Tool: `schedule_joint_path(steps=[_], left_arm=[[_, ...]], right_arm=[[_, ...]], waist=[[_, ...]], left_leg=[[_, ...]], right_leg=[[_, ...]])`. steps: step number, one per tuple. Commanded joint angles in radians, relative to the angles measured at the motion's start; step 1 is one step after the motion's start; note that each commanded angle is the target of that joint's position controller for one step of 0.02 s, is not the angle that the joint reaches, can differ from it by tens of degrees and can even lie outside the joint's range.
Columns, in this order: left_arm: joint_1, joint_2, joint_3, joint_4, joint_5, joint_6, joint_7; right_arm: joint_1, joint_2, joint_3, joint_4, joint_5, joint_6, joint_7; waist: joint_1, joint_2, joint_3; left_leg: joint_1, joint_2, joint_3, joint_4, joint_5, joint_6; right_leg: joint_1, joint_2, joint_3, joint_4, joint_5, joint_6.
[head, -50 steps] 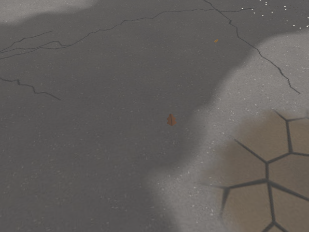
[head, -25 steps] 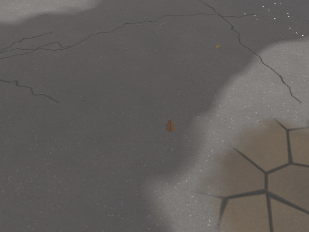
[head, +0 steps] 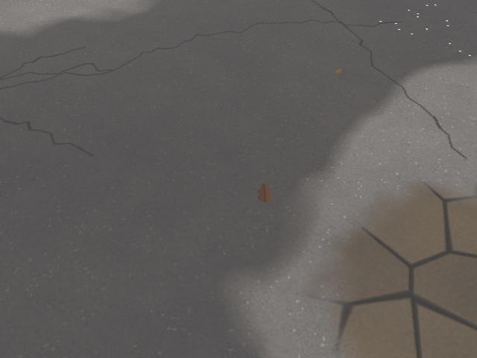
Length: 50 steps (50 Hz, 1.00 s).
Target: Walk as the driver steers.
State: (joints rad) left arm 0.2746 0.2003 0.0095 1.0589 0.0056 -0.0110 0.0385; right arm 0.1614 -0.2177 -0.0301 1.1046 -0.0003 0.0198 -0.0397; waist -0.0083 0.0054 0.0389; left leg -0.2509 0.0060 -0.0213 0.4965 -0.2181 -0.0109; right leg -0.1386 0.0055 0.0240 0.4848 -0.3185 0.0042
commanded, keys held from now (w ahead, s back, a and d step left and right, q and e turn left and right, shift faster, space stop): no key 0.82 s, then w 0.18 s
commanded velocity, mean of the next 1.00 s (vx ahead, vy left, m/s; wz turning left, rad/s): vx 0.03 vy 0.00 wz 0.00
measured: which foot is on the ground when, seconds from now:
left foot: down 0.00-1.00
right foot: down 0.00-1.00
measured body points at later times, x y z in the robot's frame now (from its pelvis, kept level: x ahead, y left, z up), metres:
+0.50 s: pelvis +0.00 +0.00 +0.00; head +0.01 +0.00 +0.45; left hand -0.01 +0.24 -0.16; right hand +0.03 -0.24 -0.16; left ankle +0.03 +0.13 -0.74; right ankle -0.03 -0.12 -0.74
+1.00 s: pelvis +0.03 +0.01 -0.01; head +0.02 +0.01 +0.44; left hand -0.03 +0.24 -0.16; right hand +0.03 -0.24 -0.16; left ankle +0.03 +0.12 -0.73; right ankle -0.04 -0.12 -0.74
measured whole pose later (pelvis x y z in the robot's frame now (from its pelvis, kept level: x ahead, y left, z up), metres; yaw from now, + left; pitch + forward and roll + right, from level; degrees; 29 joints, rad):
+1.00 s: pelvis +0.03 +0.01 -0.01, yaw +0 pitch +0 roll +0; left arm 0.42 0.18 0.02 1.09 -0.02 -0.04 0.04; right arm 0.30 -0.19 -0.02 1.11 0.02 -0.03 -0.03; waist 0.01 -0.01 -0.01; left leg -0.31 -0.01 0.00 0.67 -0.41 0.04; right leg -0.15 -0.01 0.03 0.55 -0.40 -0.03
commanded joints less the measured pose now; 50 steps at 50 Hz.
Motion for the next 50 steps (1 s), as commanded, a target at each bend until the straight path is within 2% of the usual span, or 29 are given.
schedule_joint_path(steps=[1,17,41,42,44,45,46,47,49,50], left_arm=[[0.053,0.096,0.014,-0.011,-0.001,-0.007,0.003],[0.105,0.071,0.007,0.025,-0.003,-0.008,0.003],[0.154,0.048,0.006,0.036,-0.006,-0.008,0.005],[0.176,0.037,0.004,0.047,-0.006,-0.007,0.006],[0.171,0.067,0.016,0.039,-0.017,-0.002,0.013],[0.168,0.078,0.020,0.027,-0.020,-0.004,0.015],[0.181,0.086,0.023,0.020,-0.025,-0.012,0.014],[0.206,0.101,0.029,0.020,-0.031,-0.024,0.012],[0.244,0.161,0.052,0.023,-0.037,-0.042,0.004],[0.224,0.166,0.056,0.011,-0.037,-0.048,0.001]], right_arm=[[0.011,-0.100,-0.014,-0.024,0.000,-0.007,-0.004],[0.064,-0.079,-0.004,-0.008,0.002,-0.009,-0.007],[0.113,-0.059,-0.001,-0.010,0.005,-0.012,-0.010],[0.131,-0.047,0.002,0.000,0.004,-0.011,-0.011],[0.140,-0.064,-0.006,0.002,0.014,-0.011,-0.013],[0.129,-0.067,-0.009,-0.006,0.014,-0.017,-0.013],[0.112,-0.059,-0.008,-0.019,0.015,-0.030,-0.009],[0.095,-0.042,-0.005,-0.031,0.018,-0.047,-0.002],[0.054,-0.007,0.001,-0.059,0.023,-0.084,0.017],[0.040,-0.011,0.001,-0.070,0.026,-0.098,0.026]], waist=[[0.001,-0.006,0.007],[0.003,-0.005,0.015],[0.006,-0.005,0.024],[0.006,-0.008,0.000],[0.007,-0.030,0.045],[0.013,-0.035,0.091],[0.022,-0.047,0.125],[0.035,-0.074,0.140],[0.052,-0.187,0.149],[0.046,-0.188,0.168]], left_leg=[[0.078,0.017,-0.015,-0.069,0.100,0.027],[0.070,0.014,-0.015,-0.068,0.108,0.029],[0.065,0.012,-0.014,-0.060,0.123,0.031],[0.076,0.000,-0.001,-0.061,0.019,0.032],[0.008,-0.038,0.031,-0.021,-0.316,0.047],[-0.053,-0.037,0.024,-0.008,-0.420,0.059],[-0.099,-0.029,0.016,0.011,-0.440,0.068],[-0.145,-0.027,0.021,0.056,-0.395,0.067],[-0.243,-0.038,0.083,0.232,-0.211,0.058],[-0.254,-0.006,0.059,0.280,-0.192,0.074]], right_leg=[[-0.122,-0.019,0.011,-0.112,0.105,-0.013],[-0.128,-0.015,0.003,-0.114,0.108,-0.013],[-0.132,-0.014,-0.002,-0.108,0.117,-0.012],[-0.123,-0.005,-0.011,-0.114,0.019,-0.016],[-0.168,0.000,0.002,-0.109,-0.283,-0.054],[-0.201,-0.021,0.035,-0.122,-0.404,-0.079],[-0.217,-0.055,0.085,-0.143,-0.463,-0.105],[-0.192,-0.102,0.156,-0.175,-0.486,-0.135],[-0.104,-0.255,0.370,-0.284,-0.519,-0.216],[-0.125,-0.306,0.434,-0.311,-0.488,-0.243]])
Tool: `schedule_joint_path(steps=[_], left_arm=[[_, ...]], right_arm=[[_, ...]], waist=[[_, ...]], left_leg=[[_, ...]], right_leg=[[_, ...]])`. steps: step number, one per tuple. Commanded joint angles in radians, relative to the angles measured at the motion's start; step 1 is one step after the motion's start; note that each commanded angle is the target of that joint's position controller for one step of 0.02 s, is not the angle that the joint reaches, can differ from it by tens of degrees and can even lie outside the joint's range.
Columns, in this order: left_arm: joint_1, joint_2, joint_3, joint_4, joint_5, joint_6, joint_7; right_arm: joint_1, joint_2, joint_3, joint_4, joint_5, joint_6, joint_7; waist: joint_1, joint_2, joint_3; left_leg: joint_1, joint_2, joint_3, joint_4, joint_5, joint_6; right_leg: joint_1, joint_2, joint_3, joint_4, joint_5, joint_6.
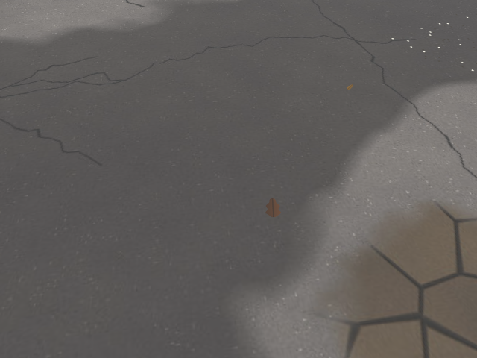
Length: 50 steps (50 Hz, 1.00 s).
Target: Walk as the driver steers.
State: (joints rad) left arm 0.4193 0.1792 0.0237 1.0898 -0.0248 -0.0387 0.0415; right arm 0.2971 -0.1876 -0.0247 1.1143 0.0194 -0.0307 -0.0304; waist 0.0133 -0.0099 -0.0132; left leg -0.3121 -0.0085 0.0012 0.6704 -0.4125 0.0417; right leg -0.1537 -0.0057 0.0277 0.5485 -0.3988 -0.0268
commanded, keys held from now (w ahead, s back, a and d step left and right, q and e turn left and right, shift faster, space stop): w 0.58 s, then w+q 0.42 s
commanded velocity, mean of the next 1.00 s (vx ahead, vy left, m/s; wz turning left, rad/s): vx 0.44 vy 0.00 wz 0.13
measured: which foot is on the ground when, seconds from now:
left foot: down 0.00-0.56, up 0.58-1.00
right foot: down 0.00-0.10, up 0.12-0.52, down 0.54-1.00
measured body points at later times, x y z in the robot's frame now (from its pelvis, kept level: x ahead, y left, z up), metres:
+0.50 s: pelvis +0.21 +0.00 -0.01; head +0.25 +0.00 +0.44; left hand +0.45 +0.20 -0.10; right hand +0.09 -0.24 -0.14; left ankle +0.02 +0.11 -0.73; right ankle +0.39 -0.12 -0.71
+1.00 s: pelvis +0.50 -0.02 +0.01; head +0.52 -0.01 +0.45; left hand +0.46 +0.23 -0.14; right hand +0.69 -0.24 -0.11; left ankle +0.67 +0.15 -0.68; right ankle +0.39 -0.12 -0.73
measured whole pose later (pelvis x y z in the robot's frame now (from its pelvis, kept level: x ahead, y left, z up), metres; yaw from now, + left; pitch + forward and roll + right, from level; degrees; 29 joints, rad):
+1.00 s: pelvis +0.50 -0.02 +0.01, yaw +10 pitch +1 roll -3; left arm 0.33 0.23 0.05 1.01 0.01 -0.10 0.02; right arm 0.13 -0.23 -0.06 0.86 0.02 -0.06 0.03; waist 0.06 0.03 0.00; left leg -0.69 0.10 -0.01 0.69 0.07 0.06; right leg 0.09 0.05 -0.23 0.19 -0.30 -0.03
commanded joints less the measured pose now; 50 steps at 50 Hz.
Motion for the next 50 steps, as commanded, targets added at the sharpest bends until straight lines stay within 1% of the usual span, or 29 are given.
schedule_joint_path(steps=[1,3,4,5,6,7,8,9,11,12,14,17,20,23,25,26,27,28,29,30,31,32,34,35,37,41,44,47,50], left_arm=[[0.045,0.179,0.040,-0.035,-0.005,-0.025,-0.006],[-0.044,0.158,0.034,-0.068,-0.012,-0.025,-0.015],[-0.082,0.152,0.032,-0.088,-0.010,-0.028,-0.017],[-0.117,0.101,0.018,-0.118,-0.007,-0.043,-0.019],[-0.111,0.056,0.006,-0.149,-0.008,-0.065,-0.016],[-0.118,0.095,0.016,-0.152,-0.021,-0.080,-0.023],[-0.122,0.097,0.016,-0.150,-0.027,-0.087,-0.035],[-0.128,0.100,0.021,-0.147,-0.020,-0.093,-0.039],[-0.166,0.134,0.044,-0.155,-0.006,-0.091,-0.045],[-0.170,0.117,0.044,-0.156,-0.006,-0.084,-0.052],[-0.226,0.079,0.035,-0.178,-0.002,-0.070,-0.059],[-0.405,0.051,0.014,-0.253,0.002,-0.068,-0.062],[-0.494,0.078,0.011,-0.290,-0.005,-0.068,-0.073],[-0.520,0.113,0.018,-0.315,-0.007,-0.074,-0.086],[-0.419,0.162,0.042,-0.298,-0.006,-0.078,-0.087],[-0.268,0.200,0.065,-0.253,-0.009,-0.075,-0.083],[-0.091,0.246,0.087,-0.204,-0.010,-0.069,-0.074],[0.059,0.354,0.111,-0.176,0.020,-0.063,-0.066],[0.060,0.307,0.093,-0.166,0.022,-0.061,-0.071],[-0.047,0.237,0.072,-0.176,0.013,-0.068,-0.074],[-0.150,0.187,0.057,-0.199,0.012,-0.073,-0.073],[-0.226,0.155,0.046,-0.205,0.019,-0.082,-0.079],[-0.270,0.112,0.037,-0.188,0.035,-0.094,-0.086],[-0.253,0.110,0.038,-0.173,0.036,-0.096,-0.085],[-0.227,0.137,0.044,-0.150,0.038,-0.102,-0.075],[-0.177,0.169,0.050,-0.133,0.045,-0.099,-0.045],[-0.155,0.188,0.049,-0.135,0.040,-0.093,-0.029],[-0.080,0.202,0.052,-0.116,0.030,-0.078,-0.019],[-0.035,0.216,0.058,-0.107,0.022,-0.050,-0.017]], right_arm=[[-0.079,-0.040,-0.005,-0.083,0.012,-0.060,0.024],[0.055,-0.047,-0.015,-0.039,0.021,-0.073,0.028],[0.163,-0.081,-0.031,0.002,0.013,-0.073,0.028],[0.321,-0.182,-0.064,0.033,0.011,-0.075,0.026],[0.431,-0.256,-0.076,0.042,0.004,-0.084,0.039],[0.327,-0.170,-0.046,0.018,-0.011,-0.095,0.039],[0.238,-0.126,-0.033,-0.016,-0.010,-0.099,0.040],[0.181,-0.116,-0.025,-0.038,-0.012,-0.097,0.045],[0.177,-0.072,-0.006,-0.043,-0.015,-0.081,0.047],[0.204,-0.065,-0.002,-0.038,-0.018,-0.073,0.042],[0.234,-0.092,-0.002,-0.038,-0.021,-0.062,0.027],[0.214,-0.139,-0.007,-0.065,-0.025,-0.055,0.009],[0.252,-0.170,-0.019,-0.062,-0.011,-0.058,0.004],[0.249,-0.174,-0.028,-0.059,0.000,-0.055,0.003],[0.223,-0.197,-0.038,-0.069,-0.011,-0.044,0.004],[0.206,-0.193,-0.038,-0.076,-0.018,-0.034,0.006],[0.188,-0.182,-0.030,-0.094,-0.025,-0.031,0.009],[0.296,-0.059,0.003,-0.116,-0.033,-0.045,0.023],[0.317,-0.022,0.016,-0.099,-0.005,-0.077,0.032],[0.209,-0.116,-0.010,-0.133,0.028,-0.099,0.035],[0.114,-0.150,-0.018,-0.163,0.042,-0.106,0.030],[0.077,-0.147,-0.025,-0.168,0.034,-0.099,0.019],[0.127,-0.111,-0.037,-0.151,0.019,-0.061,0.009],[0.145,-0.089,-0.037,-0.144,0.019,-0.045,0.008],[0.108,-0.089,-0.044,-0.165,0.016,-0.027,0.004],[-0.033,-0.108,-0.057,-0.222,0.005,-0.032,0.013],[-0.133,-0.094,-0.050,-0.257,0.000,-0.042,0.034],[-0.246,-0.071,-0.036,-0.308,-0.002,-0.044,0.055],[-0.318,-0.069,-0.030,-0.366,0.001,-0.043,0.078]], waist=[[0.000,-0.165,0.229],[-0.081,-0.132,0.210],[-0.117,-0.074,0.169],[-0.172,0.162,0.106],[-0.182,0.346,0.028],[-0.115,0.184,0.078],[-0.082,0.116,0.119],[-0.060,0.070,0.122],[-0.048,0.075,0.124],[-0.047,0.092,0.114],[-0.050,0.082,0.122],[-0.072,0.075,0.164],[-0.083,0.101,0.176],[-0.052,0.097,0.172],[0.019,0.130,0.072],[0.096,0.139,-0.021],[0.176,0.127,-0.125],[0.138,-0.115,-0.313],[0.119,-0.238,-0.426],[0.104,-0.175,-0.240],[0.076,-0.094,-0.117],[0.034,-0.013,-0.047],[-0.032,-0.059,-0.009],[-0.041,-0.066,0.006],[-0.050,-0.063,0.049],[-0.026,-0.029,0.080],[0.003,-0.020,0.089],[0.050,0.000,0.120],[0.068,-0.001,0.133]], left_leg=[[-0.169,0.021,0.032,0.077,-0.019,0.040],[0.087,-0.007,0.060,-0.159,0.021,0.055],[0.249,0.001,0.010,-0.203,0.094,0.052],[0.425,0.167,-0.291,-0.350,0.005,0.127],[0.531,0.373,-0.707,-0.501,-0.016,0.248],[0.482,0.405,-0.716,-0.495,-0.011,0.248],[0.431,0.368,-0.580,-0.488,0.039,0.217],[0.403,0.322,-0.458,-0.501,0.091,0.187],[0.374,0.242,-0.268,-0.517,0.302,0.135],[0.369,0.220,-0.215,-0.520,0.374,0.127],[0.344,0.211,-0.160,-0.535,0.455,0.136],[0.239,0.192,-0.103,-0.576,0.446,0.140],[0.228,0.213,-0.082,-0.604,0.424,0.142],[0.339,0.254,-0.063,-0.552,0.544,0.121],[0.403,0.259,-0.036,-0.396,0.891,0.095],[0.380,0.229,-0.005,-0.216,1.035,0.074],[0.224,0.187,0.016,0.026,0.952,0.041],[-0.140,0.035,0.035,0.451,0.475,-0.016],[-0.301,-0.066,-0.106,0.687,-0.120,-0.022],[-0.404,0.001,-0.151,0.767,-0.087,0.008],[-0.403,0.057,-0.119,0.744,0.004,0.026],[-0.345,0.106,-0.104,0.675,0.085,0.027],[-0.218,0.155,-0.116,0.575,0.149,0.032],[-0.200,0.157,-0.111,0.556,0.154,0.032],[-0.256,0.158,-0.117,0.516,0.206,0.026],[-0.410,0.141,-0.146,0.322,0.410,0.007],[-0.396,0.125,-0.077,0.144,0.534,0.002],[-0.439,0.119,-0.026,0.036,0.538,0.009],[-0.492,0.103,0.024,-0.020,0.431,0.028]], right_leg=[[-0.128,-0.299,0.422,-0.368,-0.360,-0.210],[-0.225,-0.201,0.264,-0.268,-0.219,-0.138],[-0.295,-0.127,0.166,-0.136,-0.048,-0.098],[-0.448,0.004,-0.016,0.220,0.101,-0.029],[-0.603,0.075,-0.018,0.521,-0.104,-0.006],[-0.680,0.009,0.071,0.696,-0.098,-0.029],[-0.705,-0.036,0.080,0.744,-0.006,-0.054],[-0.701,-0.074,0.064,0.717,0.083,-0.067],[-0.658,-0.112,0.021,0.621,0.177,-0.061],[-0.641,-0.113,-0.001,0.589,0.195,-0.050],[-0.647,-0.112,-0.033,0.504,0.235,-0.021],[-0.580,-0.084,-0.065,0.237,0.348,0.009],[-0.485,-0.051,-0.084,0.092,0.415,0.003],[-0.459,-0.041,-0.065,0.009,0.405,-0.040],[-0.301,0.010,-0.092,0.011,0.355,-0.076],[-0.116,0.046,-0.112,0.020,0.333,-0.101],[0.154,-0.006,-0.049,0.031,0.322,-0.139],[0.547,-0.288,0.393,-0.015,0.150,-0.285],[0.611,-0.410,0.797,-0.256,0.005,-0.357],[0.459,-0.372,0.682,-0.288,-0.030,-0.285],[0.276,-0.344,0.496,-0.301,0.054,-0.240],[0.107,-0.307,0.357,-0.333,0.173,-0.209],[-0.055,-0.237,0.178,-0.387,0.239,-0.166],[-0.092,-0.224,0.130,-0.409,0.262,-0.169],[-0.117,-0.220,0.057,-0.446,0.310,-0.177],[-0.031,-0.222,-0.031,-0.462,0.392,-0.167],[0.014,-0.209,-0.115,-0.468,0.433,-0.141],[0.128,-0.237,-0.155,-0.446,0.475,-0.133],[0.268,-0.276,-0.184,-0.368,0.589,-0.128]])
